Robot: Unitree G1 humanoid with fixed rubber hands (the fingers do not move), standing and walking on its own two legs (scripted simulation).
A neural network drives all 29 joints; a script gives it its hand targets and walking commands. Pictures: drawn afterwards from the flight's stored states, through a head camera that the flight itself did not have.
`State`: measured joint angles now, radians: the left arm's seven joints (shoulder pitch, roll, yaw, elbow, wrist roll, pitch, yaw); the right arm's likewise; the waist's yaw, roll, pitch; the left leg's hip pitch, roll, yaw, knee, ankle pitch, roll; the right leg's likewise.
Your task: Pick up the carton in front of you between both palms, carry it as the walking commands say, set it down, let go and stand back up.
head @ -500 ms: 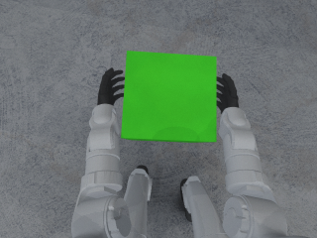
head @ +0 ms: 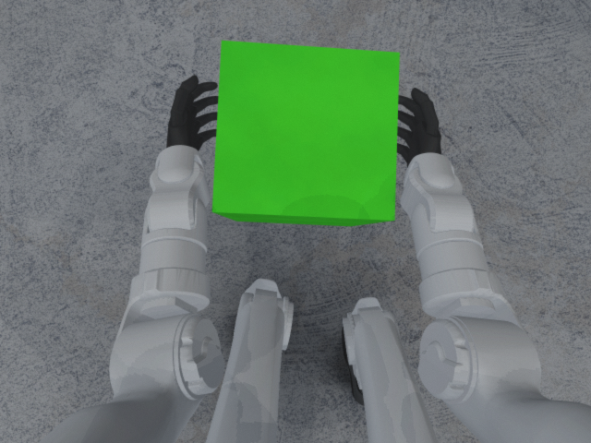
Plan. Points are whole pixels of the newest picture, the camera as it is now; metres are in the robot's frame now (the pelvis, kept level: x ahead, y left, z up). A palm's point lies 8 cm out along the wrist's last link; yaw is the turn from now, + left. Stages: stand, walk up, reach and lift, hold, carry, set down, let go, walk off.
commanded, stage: set down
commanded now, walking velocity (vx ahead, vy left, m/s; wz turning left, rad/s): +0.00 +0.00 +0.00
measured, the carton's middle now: (300, 154) +0.48 +0.07 -0.19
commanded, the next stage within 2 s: none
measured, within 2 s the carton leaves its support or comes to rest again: rests again in 1.18 s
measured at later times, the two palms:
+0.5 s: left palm (196, 153) +0.48 +0.24 -0.26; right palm (372, 155) +0.51 -0.06 -0.26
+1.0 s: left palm (205, 156) +0.49 +0.25 -0.33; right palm (363, 160) +0.52 -0.05 -0.34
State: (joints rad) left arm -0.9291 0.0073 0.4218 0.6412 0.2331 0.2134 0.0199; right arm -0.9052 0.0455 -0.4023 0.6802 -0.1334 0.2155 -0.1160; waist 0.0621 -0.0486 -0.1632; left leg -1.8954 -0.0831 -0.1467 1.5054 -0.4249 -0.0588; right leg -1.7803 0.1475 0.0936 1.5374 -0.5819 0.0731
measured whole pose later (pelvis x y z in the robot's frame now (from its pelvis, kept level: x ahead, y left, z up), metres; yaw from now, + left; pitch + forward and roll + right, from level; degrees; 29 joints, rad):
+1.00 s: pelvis -0.03 +0.00 -0.16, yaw -4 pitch +40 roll -2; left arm -1.40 0.26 0.47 0.85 0.15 0.26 -0.02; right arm -1.47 -0.16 -0.19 0.99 0.03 0.23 -0.22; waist 0.16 -0.07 0.33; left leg -2.25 -0.02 -0.10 2.09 -0.54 -0.07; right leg -2.16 0.23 0.07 2.14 -0.68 0.11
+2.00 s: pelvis -0.04 +0.00 -0.18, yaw -3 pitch +34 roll -1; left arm -1.51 0.44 0.40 1.17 -0.01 0.07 -0.03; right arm -1.58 -0.30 -0.09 1.09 0.09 0.13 -0.14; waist 0.13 -0.04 0.52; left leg -2.22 0.03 -0.04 2.17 -0.54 -0.02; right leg -2.14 0.17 0.06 2.23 -0.68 0.09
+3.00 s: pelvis -0.02 +0.01 +0.01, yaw -2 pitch +47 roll -4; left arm -1.24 0.38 0.35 0.82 -0.03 0.24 -0.04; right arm -1.29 -0.24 -0.23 0.84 0.02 0.27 -0.13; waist 0.11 -0.04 0.02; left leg -1.88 -0.02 -0.07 1.44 -0.38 -0.01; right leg -1.79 0.08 0.04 1.46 -0.51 0.06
